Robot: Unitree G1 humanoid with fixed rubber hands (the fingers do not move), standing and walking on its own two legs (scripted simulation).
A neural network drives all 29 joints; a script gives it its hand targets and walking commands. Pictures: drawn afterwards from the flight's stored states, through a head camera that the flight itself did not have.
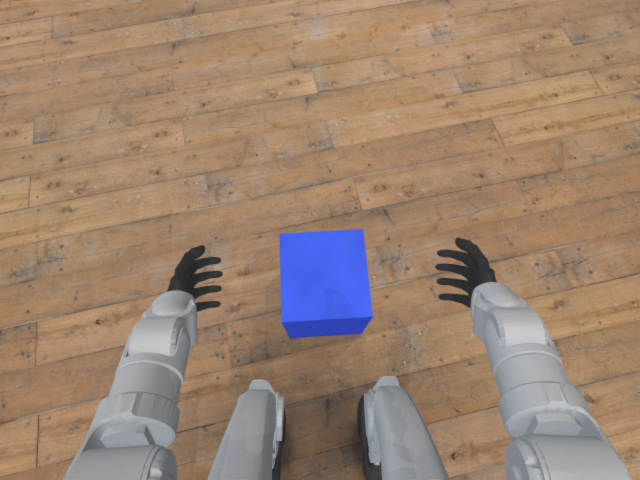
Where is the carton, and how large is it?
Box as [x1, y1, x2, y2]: [279, 229, 372, 337]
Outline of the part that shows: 362,229 279,234 281,320 290,337 361,333 372,316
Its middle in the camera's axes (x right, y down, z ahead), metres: +0.01 +0.12 +1.00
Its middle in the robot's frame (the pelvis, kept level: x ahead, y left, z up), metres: +0.49 +0.00 -0.55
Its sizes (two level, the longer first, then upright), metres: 0.210 0.200 0.250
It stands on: the floor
